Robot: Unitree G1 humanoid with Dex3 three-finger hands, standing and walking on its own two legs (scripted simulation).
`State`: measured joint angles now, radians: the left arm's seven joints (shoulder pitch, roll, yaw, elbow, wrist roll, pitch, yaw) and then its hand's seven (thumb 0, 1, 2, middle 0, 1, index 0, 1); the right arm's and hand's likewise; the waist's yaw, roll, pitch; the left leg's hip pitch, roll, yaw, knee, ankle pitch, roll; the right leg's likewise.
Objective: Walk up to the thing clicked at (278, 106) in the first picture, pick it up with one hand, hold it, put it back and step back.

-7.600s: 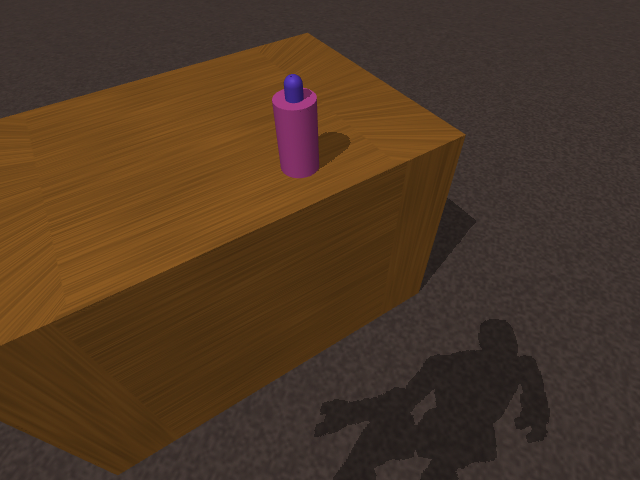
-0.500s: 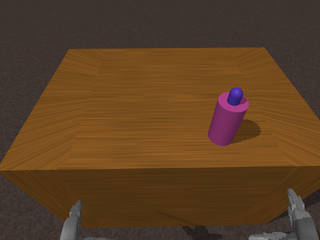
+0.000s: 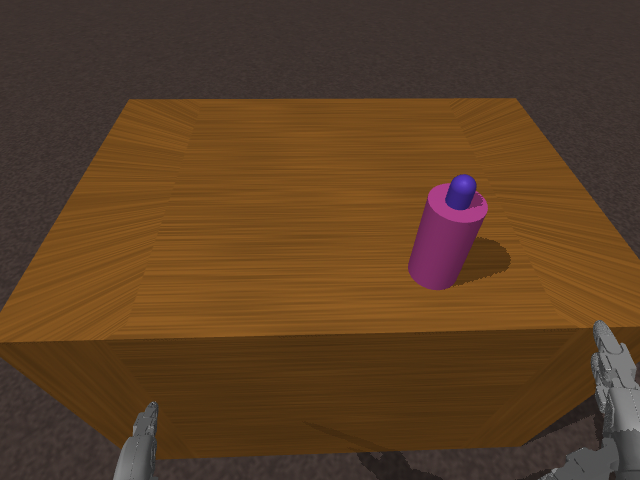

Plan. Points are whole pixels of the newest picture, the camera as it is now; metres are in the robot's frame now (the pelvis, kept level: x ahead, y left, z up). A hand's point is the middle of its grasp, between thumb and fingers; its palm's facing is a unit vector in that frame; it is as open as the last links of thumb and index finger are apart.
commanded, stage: rise first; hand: right
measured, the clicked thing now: (447, 229) +0.47 -0.18 +0.03
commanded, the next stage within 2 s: go down in 0.68 s
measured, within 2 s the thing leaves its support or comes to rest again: neither
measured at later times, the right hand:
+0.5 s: hand (591, 415) +0.17 -0.24 +0.08, palm faces +0.28 +0.88 -0.40, open 17.7 cm
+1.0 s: hand (604, 404) +0.18 -0.25 +0.10, palm faces +0.31 +0.87 -0.38, open 17.6 cm
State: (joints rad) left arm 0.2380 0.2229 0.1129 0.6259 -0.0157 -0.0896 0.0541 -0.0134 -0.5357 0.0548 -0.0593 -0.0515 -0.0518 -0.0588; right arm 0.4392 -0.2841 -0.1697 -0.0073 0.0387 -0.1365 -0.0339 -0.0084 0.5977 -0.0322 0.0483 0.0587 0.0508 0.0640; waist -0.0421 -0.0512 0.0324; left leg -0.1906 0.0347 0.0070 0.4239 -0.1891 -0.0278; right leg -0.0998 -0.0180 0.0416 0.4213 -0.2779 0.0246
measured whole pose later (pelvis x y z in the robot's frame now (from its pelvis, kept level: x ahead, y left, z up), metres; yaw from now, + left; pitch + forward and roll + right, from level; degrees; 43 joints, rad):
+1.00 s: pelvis -0.01 +0.00 +0.00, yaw -1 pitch -3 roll +0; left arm 0.21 0.21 0.16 0.68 0.00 -0.13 0.03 -0.01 -0.53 0.06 -0.06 -0.05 -0.05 -0.06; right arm 0.46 -0.28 -0.30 -0.13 0.05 -0.30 0.02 -0.01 0.57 -0.03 0.06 0.06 0.06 0.06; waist -0.04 -0.04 0.01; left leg -0.22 0.04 0.02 0.47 -0.20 -0.02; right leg -0.13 -0.02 0.06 0.46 -0.29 0.03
